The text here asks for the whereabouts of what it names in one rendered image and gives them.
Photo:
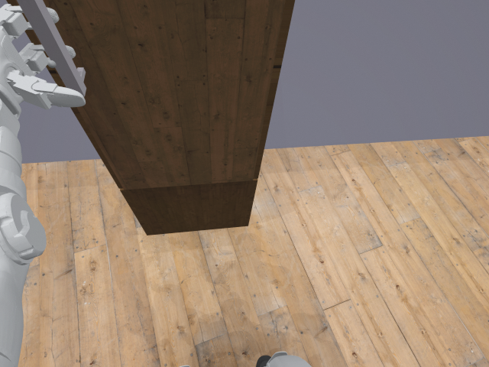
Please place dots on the robot left upper arm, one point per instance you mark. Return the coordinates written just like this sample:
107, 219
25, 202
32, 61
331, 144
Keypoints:
22, 238

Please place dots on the robot left forearm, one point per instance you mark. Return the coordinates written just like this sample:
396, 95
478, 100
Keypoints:
10, 147

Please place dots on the right robot shin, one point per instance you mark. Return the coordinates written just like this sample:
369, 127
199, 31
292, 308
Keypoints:
278, 354

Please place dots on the robot left hand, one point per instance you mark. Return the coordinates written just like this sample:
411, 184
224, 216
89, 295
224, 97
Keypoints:
31, 60

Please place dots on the handle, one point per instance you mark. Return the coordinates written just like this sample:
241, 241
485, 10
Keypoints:
42, 23

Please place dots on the cupboard door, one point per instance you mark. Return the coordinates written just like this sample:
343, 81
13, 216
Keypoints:
176, 90

